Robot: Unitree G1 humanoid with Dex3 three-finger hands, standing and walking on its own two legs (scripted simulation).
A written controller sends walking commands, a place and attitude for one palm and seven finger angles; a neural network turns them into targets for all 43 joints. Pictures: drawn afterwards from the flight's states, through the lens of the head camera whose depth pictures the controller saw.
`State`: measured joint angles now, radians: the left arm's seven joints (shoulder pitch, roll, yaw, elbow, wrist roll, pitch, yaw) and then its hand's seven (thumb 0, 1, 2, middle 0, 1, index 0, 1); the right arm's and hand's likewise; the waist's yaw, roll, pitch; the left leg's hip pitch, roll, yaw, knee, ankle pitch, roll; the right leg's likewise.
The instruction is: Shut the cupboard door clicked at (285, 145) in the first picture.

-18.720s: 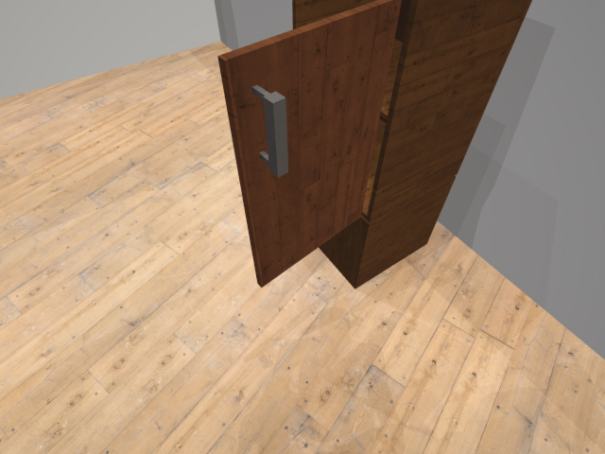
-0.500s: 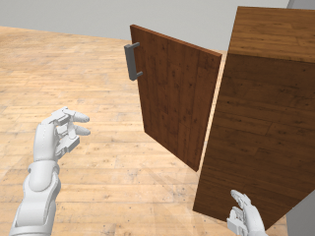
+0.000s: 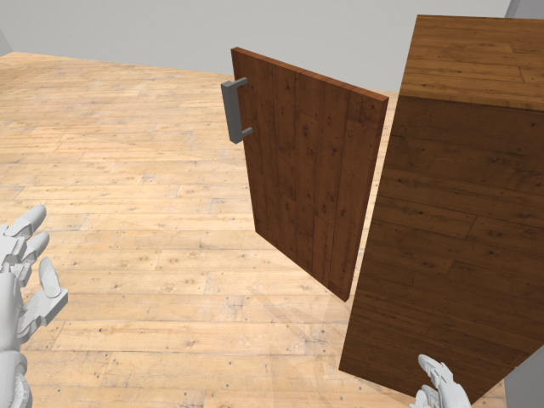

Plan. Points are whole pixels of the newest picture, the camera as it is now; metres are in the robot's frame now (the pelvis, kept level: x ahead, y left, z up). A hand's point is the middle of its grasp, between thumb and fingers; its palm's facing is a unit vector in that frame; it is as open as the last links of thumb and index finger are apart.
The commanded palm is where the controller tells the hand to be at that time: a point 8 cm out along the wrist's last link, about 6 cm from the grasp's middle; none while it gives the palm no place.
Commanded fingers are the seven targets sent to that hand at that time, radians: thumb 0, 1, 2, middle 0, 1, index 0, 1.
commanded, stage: draw the hand back to the body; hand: left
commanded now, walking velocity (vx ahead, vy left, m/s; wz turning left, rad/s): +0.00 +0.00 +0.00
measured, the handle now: (239, 110) +0.69 +0.18 +0.12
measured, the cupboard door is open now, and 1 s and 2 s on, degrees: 65 65 65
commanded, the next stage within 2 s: step back with the hand held close in 0.20 s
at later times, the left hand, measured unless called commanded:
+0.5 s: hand (65, 290) +0.19 +0.27 +0.16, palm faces +0.44 -0.78 -0.44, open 7.4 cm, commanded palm +0.13 +0.31 +0.17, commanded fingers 0.00 0.90 0.90 -0.20 -0.30 -0.20 -0.30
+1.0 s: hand (10, 341) +0.13 +0.29 +0.16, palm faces +0.47 -0.76 -0.44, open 7.4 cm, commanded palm +0.07 +0.32 +0.17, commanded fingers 0.00 0.90 0.90 -0.20 -0.30 -0.20 -0.30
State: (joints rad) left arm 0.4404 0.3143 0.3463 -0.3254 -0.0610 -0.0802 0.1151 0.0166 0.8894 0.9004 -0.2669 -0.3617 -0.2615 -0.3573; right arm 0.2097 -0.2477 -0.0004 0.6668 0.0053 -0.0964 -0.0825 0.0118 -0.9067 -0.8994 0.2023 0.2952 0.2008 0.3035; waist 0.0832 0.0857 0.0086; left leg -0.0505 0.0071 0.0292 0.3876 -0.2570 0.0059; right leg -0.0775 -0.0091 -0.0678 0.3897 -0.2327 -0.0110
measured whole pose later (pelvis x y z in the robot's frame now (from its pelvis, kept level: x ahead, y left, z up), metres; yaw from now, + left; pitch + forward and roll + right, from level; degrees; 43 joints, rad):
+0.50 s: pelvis -0.01 +0.01 +0.00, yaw +0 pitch -1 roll -1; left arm 0.49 0.34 0.37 -0.36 -0.06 -0.14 0.12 0.02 0.89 0.90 -0.21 -0.30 -0.21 -0.30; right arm 0.20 -0.25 -0.01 0.62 0.01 -0.04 -0.07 0.01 -0.90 -0.90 0.20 0.30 0.20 0.30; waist 0.03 0.09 -0.02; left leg -0.19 0.02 0.03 0.47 -0.27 0.02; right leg -0.19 0.00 -0.06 0.40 -0.21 0.00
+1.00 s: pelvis -0.08 +0.03 -0.02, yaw -1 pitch +0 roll -1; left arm 0.51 0.38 0.44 -0.47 -0.03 -0.19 0.16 0.01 0.89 0.90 -0.22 -0.30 -0.21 -0.30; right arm 0.24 -0.22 0.00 0.55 0.01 -0.03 -0.09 0.01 -0.90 -0.90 0.21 0.30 0.20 0.30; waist 0.01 0.02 -0.02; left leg -0.39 0.00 0.05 0.65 -0.27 0.05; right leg -0.39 -0.03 -0.05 0.58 -0.19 0.02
